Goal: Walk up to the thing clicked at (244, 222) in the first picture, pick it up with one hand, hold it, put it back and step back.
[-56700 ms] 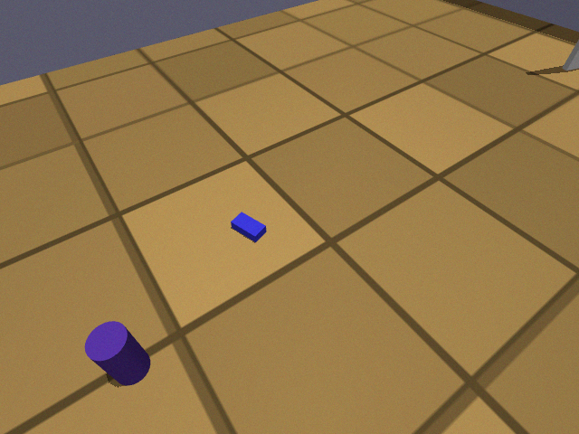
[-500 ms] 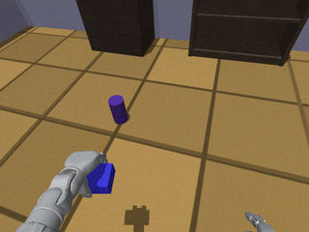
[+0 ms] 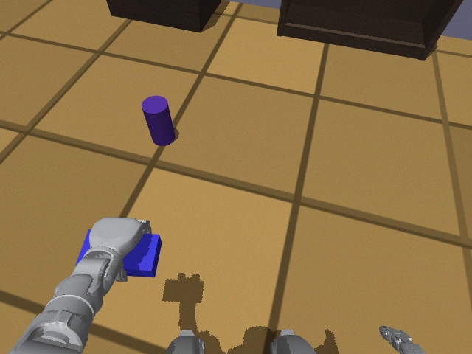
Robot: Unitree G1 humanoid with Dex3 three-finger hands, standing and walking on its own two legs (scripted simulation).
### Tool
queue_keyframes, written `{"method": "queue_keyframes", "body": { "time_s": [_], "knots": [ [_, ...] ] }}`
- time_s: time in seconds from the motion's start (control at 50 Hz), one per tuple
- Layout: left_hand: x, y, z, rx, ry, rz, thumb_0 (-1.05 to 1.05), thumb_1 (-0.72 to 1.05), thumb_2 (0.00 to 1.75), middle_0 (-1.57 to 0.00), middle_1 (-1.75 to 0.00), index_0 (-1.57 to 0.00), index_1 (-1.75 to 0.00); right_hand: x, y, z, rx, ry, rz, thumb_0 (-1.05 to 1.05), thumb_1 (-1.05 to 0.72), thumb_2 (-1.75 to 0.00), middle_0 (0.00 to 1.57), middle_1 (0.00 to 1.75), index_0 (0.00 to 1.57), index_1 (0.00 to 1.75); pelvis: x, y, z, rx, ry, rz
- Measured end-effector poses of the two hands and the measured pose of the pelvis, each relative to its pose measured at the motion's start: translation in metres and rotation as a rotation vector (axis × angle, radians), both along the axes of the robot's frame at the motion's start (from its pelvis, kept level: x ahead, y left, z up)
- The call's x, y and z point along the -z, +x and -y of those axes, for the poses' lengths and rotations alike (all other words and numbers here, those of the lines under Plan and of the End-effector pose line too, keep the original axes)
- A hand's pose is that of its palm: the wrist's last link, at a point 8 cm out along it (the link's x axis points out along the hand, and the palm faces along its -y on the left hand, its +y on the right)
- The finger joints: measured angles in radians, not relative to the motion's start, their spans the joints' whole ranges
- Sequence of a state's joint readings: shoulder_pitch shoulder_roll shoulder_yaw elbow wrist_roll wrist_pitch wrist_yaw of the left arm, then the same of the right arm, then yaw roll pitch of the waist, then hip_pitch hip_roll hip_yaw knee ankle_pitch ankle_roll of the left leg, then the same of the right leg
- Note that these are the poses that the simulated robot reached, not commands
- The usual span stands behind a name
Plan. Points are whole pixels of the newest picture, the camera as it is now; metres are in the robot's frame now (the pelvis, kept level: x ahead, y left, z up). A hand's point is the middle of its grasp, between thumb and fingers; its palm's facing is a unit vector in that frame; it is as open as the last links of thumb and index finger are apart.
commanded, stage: crouch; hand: left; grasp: from above
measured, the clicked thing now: (121, 253) +0.34 +0.24 -0.13
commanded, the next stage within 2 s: lower in 1.50 s
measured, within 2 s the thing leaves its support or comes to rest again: neither
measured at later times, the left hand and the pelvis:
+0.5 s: hand (145, 265) +0.38 +0.25 -0.35, palm faces -0.49 +0.03 -0.87, open 10.1 cm; pelvis -0.05 +0.01 -0.21, yaw -2 degrees
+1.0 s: hand (152, 267) +0.41 +0.26 -0.48, palm faces -0.48 +0.01 -0.88, open 10.1 cm; pelvis -0.05 +0.01 -0.31, yaw -5 degrees
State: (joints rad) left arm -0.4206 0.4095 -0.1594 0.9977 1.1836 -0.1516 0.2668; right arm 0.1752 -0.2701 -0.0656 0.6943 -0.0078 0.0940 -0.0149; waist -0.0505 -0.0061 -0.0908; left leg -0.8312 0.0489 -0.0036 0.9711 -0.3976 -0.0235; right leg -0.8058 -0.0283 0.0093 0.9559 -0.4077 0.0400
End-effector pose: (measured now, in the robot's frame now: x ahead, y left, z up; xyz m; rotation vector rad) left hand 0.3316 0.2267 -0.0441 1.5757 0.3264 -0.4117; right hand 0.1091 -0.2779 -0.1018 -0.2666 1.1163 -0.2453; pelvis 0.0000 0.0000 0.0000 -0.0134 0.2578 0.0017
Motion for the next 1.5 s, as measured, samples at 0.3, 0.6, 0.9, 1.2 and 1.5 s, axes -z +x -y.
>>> {"method": "queue_keyframes", "body": {
  "time_s": [0.3, 0.6, 0.9, 1.2, 1.5],
  "knots": [
    [0.153, 0.049, -0.012, -0.040, 0.036, 0.030, -0.02, 0.03, 0.43, -0.67, -0.51, -0.69, -0.48, 0.145, -0.103, -0.007, 0.085, -0.030, -0.221, 0.01, -0.90, -0.89, 0.20, 0.30, 0.21, 0.30, 0.135, -0.034, -0.011, 0.007, -0.031, -0.268],
    [0.294, 0.062, -0.025, -0.032, -0.011, -0.037, -0.02, 0.02, 0.43, -0.68, -0.50, -0.71, -0.47, 0.247, -0.112, -0.021, 0.005, -0.006, -0.284, 0.01, -0.90, -0.89, 0.20, 0.30, 0.21, 0.30, 0.237, -0.046, -0.011, 0.007, -0.062, -0.393],
    [0.365, 0.085, -0.033, -0.066, -0.007, -0.012, -0.02, 0.00, 0.44, -0.70, -0.49, -0.73, -0.46, 0.296, -0.092, -0.003, -0.069, -0.030, -0.285, 0.00, -0.91, -0.90, 0.20, 0.30, 0.21, 0.30, 0.296, -0.045, -0.008, 0.025, -0.080, -0.403],
    [0.410, 0.094, -0.034, -0.053, -0.019, -0.033, -0.02, 0.01, 0.44, -0.69, -0.50, -0.71, -0.47, 0.333, -0.135, -0.009, -0.042, -0.006, -0.377, 0.00, -0.91, -0.90, 0.20, 0.30, 0.21, 0.30, 0.340, -0.054, -0.008, 0.041, -0.087, -0.377],
    [0.439, 0.105, -0.035, -0.057, -0.012, -0.030, -0.02, 0.01, 0.44, -0.69, -0.50, -0.72, -0.47, 0.359, -0.151, -0.015, -0.049, 0.005, -0.417, 0.00, -0.91, -0.90, 0.20, 0.30, 0.21, 0.30, 0.369, -0.056, -0.009, 0.058, -0.098, -0.355]
  ]
}}
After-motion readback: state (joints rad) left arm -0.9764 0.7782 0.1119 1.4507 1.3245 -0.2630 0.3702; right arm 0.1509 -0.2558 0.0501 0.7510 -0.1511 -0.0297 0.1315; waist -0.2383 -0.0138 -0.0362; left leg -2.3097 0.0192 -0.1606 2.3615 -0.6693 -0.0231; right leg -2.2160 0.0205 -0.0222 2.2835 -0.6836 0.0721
